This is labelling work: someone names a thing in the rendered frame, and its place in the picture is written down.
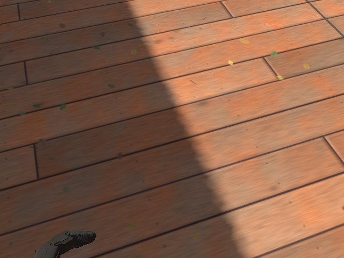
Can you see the robot left hand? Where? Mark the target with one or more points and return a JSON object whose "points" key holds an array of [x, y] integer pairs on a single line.
{"points": [[64, 242]]}

